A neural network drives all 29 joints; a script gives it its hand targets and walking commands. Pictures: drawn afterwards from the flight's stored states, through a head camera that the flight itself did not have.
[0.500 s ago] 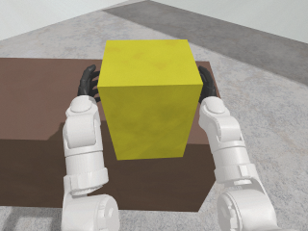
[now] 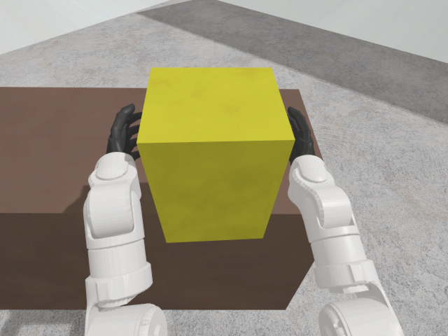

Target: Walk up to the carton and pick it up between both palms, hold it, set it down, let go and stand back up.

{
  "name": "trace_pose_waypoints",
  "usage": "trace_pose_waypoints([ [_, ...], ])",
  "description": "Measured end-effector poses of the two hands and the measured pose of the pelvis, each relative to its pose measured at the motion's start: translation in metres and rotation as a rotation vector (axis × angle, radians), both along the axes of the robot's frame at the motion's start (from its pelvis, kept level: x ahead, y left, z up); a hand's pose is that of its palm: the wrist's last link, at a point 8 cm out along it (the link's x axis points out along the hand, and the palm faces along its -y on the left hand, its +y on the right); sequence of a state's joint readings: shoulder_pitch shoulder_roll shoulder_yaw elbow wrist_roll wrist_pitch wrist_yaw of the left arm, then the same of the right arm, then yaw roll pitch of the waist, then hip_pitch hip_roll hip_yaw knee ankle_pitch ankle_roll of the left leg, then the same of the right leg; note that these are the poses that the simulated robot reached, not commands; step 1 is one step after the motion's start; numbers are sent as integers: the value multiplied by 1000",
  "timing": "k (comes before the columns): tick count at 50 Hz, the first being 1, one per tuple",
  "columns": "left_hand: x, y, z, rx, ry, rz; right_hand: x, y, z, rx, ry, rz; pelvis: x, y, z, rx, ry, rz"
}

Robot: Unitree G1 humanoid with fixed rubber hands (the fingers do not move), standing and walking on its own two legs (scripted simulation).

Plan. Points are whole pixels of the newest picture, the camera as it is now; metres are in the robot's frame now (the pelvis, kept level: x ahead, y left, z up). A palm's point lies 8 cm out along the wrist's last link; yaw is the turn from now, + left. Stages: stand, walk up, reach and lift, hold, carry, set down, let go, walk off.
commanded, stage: reach and lift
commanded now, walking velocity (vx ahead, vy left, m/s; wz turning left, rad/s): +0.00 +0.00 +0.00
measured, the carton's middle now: (213, 163) +0.38 +0.00 +0.12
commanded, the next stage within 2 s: hold in 0.36 s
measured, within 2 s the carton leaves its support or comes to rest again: neither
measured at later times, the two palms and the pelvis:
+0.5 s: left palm (116, 158) +0.34 +0.15 +0.18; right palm (298, 156) +0.35 -0.14 +0.16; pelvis +0.00 +0.01 +0.00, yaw -1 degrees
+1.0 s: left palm (120, 157) +0.34 +0.14 +0.18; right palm (300, 155) +0.35 -0.14 +0.16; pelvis +0.00 +0.00 +0.00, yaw -1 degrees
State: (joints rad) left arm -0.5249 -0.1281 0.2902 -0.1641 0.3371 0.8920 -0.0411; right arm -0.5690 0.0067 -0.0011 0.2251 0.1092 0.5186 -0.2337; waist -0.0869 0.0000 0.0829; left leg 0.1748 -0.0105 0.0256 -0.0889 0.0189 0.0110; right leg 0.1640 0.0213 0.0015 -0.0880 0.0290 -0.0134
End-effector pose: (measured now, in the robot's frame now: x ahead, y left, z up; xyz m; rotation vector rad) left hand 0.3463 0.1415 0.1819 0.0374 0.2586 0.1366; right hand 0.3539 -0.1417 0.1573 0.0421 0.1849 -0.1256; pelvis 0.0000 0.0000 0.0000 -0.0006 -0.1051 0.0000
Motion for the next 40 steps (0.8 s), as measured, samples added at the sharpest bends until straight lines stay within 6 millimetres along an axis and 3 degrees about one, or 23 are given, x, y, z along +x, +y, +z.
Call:
trace_pose_waypoints([
  [40, -2, 3, 1, 2, 9, -10, -4, 3, 3, 6, -16, -12, -7, 5, 0, 0, -5, -7],
])
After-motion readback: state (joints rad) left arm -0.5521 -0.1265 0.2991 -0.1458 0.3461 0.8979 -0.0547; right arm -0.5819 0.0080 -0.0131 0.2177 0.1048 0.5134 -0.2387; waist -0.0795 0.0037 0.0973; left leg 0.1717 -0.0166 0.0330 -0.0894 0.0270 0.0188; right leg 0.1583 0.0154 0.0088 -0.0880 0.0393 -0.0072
